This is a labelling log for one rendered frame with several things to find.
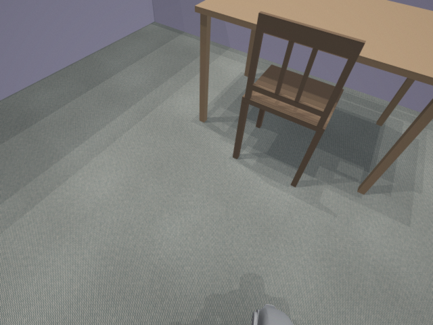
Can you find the right robot thigh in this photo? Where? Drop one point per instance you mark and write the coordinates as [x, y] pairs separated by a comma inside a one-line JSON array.
[[270, 316]]

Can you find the chair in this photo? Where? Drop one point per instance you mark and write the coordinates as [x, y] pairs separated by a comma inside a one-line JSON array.
[[295, 97]]

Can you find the table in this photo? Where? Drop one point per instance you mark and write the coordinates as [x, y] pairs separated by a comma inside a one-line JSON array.
[[399, 39]]

